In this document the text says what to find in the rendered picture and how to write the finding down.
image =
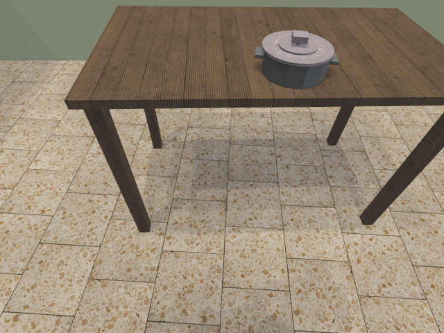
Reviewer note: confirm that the lid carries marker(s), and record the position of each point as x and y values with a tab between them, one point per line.
279	47

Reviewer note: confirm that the pot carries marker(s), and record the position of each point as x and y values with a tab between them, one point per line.
293	76

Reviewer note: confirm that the knob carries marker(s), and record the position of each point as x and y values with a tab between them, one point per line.
299	37

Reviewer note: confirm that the table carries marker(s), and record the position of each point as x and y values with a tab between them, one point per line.
151	57

